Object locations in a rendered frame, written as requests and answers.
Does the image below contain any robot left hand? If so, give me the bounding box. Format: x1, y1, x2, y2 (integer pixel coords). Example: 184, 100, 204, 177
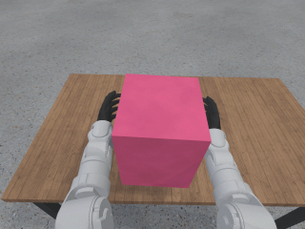
97, 91, 121, 122

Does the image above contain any robot right hand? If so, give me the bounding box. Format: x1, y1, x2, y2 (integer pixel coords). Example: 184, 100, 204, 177
202, 96, 221, 130

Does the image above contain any robot left upper arm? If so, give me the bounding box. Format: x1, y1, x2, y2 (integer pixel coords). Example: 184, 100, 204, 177
55, 195, 114, 229

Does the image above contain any robot right upper arm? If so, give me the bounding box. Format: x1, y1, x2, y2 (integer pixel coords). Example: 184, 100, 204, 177
216, 201, 276, 229

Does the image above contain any robot left forearm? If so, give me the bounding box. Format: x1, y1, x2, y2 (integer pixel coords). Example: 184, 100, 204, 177
54, 120, 113, 229

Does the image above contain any robot right forearm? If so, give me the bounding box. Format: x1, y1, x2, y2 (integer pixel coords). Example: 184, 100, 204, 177
204, 128, 277, 229

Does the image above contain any table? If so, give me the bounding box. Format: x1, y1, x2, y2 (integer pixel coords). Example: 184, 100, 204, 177
0, 73, 305, 229

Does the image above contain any carton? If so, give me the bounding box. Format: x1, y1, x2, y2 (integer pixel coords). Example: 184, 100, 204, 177
112, 73, 212, 188

